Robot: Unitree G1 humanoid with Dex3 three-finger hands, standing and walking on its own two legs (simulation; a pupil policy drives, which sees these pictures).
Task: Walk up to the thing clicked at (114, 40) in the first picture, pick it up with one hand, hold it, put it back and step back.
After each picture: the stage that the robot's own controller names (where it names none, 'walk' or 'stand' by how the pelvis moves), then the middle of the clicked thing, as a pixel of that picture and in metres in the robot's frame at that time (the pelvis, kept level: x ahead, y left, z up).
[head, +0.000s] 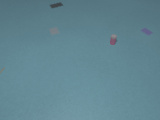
stand; (113, 39) +1.43 -0.37 -0.72
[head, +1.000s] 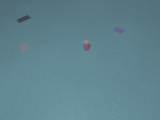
walk; (86, 45) +1.34 +0.03 -0.70
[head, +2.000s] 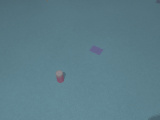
walk; (59, 76) +0.85 +0.26 -0.71
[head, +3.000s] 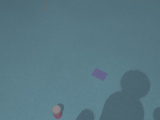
walk; (57, 112) +0.50 +0.20 -0.69
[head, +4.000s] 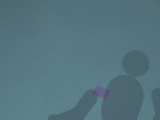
stand; out of the picture +0.32 +0.22 -0.71
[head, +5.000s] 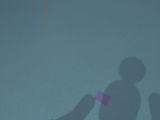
stand; out of the picture +0.32 +0.20 -0.73
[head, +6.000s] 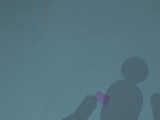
stand; out of the picture +0.32 +0.21 -0.73
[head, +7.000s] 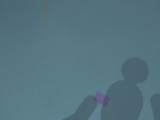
stand; out of the picture +0.31 +0.21 -0.73
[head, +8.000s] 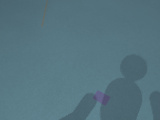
stand; out of the picture +0.31 +0.21 -0.73
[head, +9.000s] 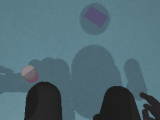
go down; (30, 74) +0.38 +0.24 -0.37
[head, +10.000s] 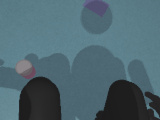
go down; (26, 69) +0.38 +0.26 -0.31
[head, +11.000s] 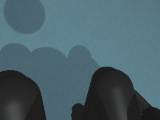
close in; out of the picture +0.35 +0.30 -0.22
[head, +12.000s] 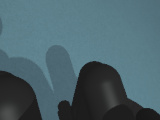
close; out of the picture +0.35 +0.31 -0.21
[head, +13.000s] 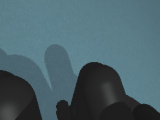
lift; out of the picture +0.34 +0.31 -0.21
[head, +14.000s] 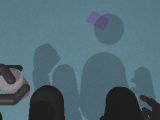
lift; (15, 85) +0.31 +0.24 -0.05
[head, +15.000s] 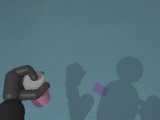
hold; (37, 89) +0.33 +0.17 +0.02
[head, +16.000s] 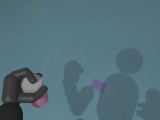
hold; (36, 91) +0.33 +0.18 -0.01
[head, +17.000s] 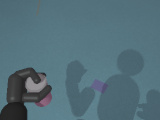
hold; (39, 90) +0.33 +0.16 +0.00
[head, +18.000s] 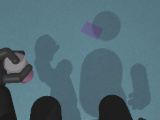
crouch; (20, 69) +0.39 +0.22 -0.09
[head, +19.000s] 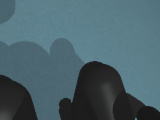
lower; out of the picture +0.36 +0.32 -0.22
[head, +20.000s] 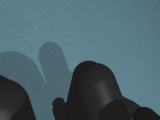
lower; out of the picture +0.37 +0.33 -0.22
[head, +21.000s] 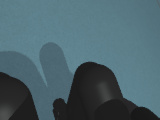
lower; out of the picture +0.36 +0.33 -0.22
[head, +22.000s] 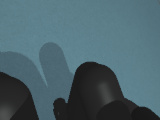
lower; out of the picture +0.36 +0.33 -0.21
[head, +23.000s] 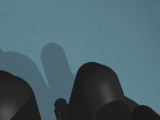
loosen; out of the picture +0.35 +0.32 -0.21
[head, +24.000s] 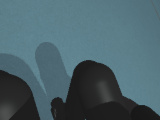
withdraw; out of the picture +0.34 +0.31 -0.22
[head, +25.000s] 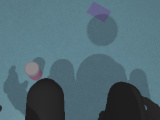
walk; (34, 71) +0.40 +0.26 -0.33
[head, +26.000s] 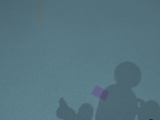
stand; out of the picture +0.33 +0.20 -0.66
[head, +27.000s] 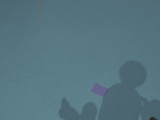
stand; out of the picture +0.34 +0.22 -0.66
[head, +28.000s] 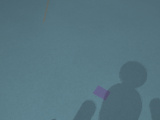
stand; out of the picture +0.35 +0.21 -0.70
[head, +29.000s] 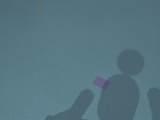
walk; out of the picture +0.37 +0.20 -0.71
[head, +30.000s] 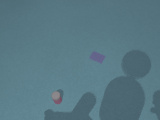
walk; (56, 97) +0.52 +0.23 -0.69
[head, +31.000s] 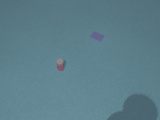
walk; (60, 64) +0.84 +0.20 -0.69
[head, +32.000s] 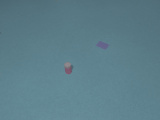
stand; (68, 68) +0.99 +0.20 -0.71
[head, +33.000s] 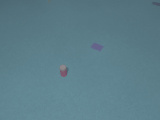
stand; (63, 70) +0.97 +0.20 -0.73
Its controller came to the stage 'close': yes
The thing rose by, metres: 0.71
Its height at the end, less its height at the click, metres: +0.00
